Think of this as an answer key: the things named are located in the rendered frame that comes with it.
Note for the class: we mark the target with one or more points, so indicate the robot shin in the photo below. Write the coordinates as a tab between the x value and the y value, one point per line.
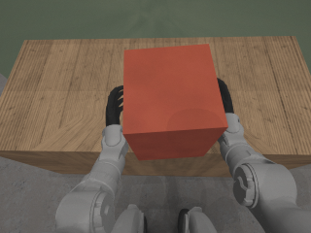
194	209
132	206

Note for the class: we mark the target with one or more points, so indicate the pedestal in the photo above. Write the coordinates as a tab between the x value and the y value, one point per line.
53	105

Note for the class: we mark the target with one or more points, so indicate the carton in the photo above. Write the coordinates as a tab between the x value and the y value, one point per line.
172	105

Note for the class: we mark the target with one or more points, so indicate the left robot shin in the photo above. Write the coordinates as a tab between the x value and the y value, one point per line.
132	206

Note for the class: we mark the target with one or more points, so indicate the robot right upper arm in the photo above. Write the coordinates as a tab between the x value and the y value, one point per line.
269	192

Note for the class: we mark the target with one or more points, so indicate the robot left forearm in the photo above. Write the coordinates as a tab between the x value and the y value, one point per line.
107	169

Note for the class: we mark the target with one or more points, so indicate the robot right hand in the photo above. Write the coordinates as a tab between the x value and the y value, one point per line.
227	102

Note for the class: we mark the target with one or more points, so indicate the robot left hand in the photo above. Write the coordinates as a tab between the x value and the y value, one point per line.
113	108

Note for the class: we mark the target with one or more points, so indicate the robot right forearm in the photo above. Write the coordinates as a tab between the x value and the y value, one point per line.
235	150

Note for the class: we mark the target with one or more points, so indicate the right robot shin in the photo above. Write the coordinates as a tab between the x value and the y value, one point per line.
194	209

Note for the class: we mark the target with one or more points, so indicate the robot left upper arm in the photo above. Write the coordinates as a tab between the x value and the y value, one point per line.
90	211

